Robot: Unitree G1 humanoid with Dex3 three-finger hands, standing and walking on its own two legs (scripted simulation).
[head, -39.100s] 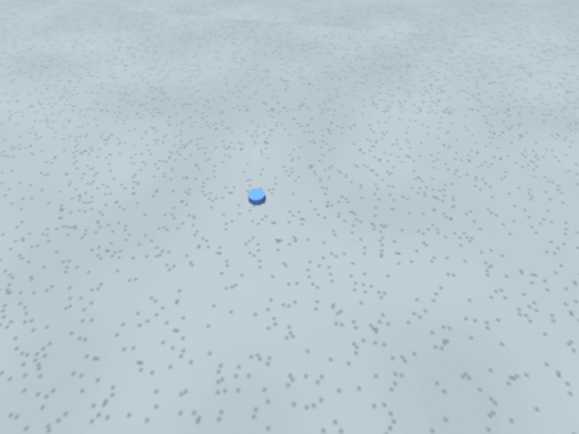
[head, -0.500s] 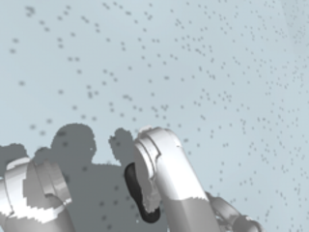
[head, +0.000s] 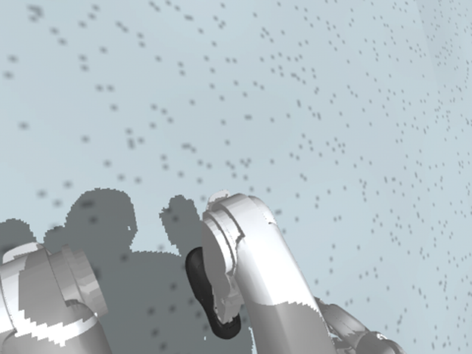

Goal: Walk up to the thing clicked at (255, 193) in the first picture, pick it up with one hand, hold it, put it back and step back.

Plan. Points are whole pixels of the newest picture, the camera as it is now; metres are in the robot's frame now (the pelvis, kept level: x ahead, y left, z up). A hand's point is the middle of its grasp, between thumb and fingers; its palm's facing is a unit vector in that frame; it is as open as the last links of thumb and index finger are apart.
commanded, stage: open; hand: left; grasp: from above
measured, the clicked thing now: out of the picture +0.41 +0.37 -0.28
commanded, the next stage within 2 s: withdraw in 0.36 s
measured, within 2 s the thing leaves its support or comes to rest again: neither
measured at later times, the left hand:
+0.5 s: hand out of the picture +0.40 +0.35 -0.25, palm faces -0.44 -0.21 -0.87, open 13.9 cm
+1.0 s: hand out of the picture +0.40 +0.39 -0.09, palm faces -0.43 -0.11 -0.90, open 14.1 cm
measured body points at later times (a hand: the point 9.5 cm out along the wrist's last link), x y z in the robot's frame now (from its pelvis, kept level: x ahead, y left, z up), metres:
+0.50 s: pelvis +0.00 +0.00 +0.00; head +0.26 +0.15 +0.33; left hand +0.42 +0.36 -0.20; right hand +0.09 -0.25 -0.06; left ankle +0.06 +0.13 -0.26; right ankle +0.11 -0.12 -0.26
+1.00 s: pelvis +0.00 +0.00 +0.04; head +0.20 +0.10 +0.43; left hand +0.42 +0.39 -0.04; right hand +0.13 -0.24 -0.07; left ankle +0.06 +0.13 -0.26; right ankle +0.11 -0.12 -0.26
